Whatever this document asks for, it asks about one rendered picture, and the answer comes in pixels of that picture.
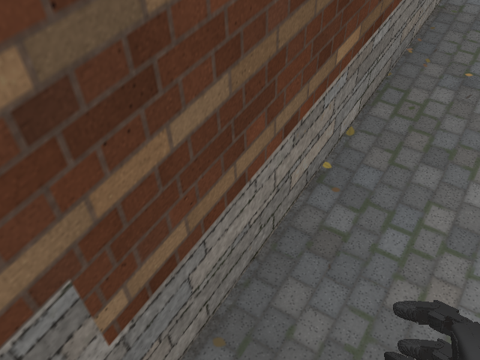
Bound right robot hand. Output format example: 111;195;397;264
384;300;480;360

